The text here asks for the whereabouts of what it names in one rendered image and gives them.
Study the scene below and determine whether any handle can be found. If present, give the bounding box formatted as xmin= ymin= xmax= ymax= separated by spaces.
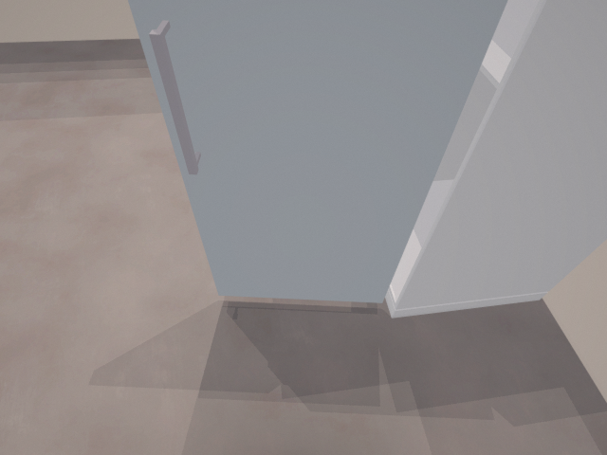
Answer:
xmin=149 ymin=20 xmax=201 ymax=174

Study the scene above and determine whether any fridge door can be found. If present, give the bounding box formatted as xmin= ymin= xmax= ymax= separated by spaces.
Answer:
xmin=128 ymin=0 xmax=508 ymax=303

